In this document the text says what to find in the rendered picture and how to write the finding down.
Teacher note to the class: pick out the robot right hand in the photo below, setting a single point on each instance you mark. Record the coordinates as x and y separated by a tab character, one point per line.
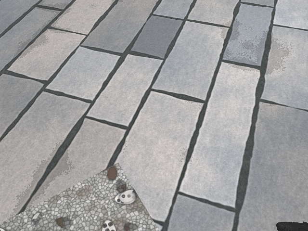
292	226

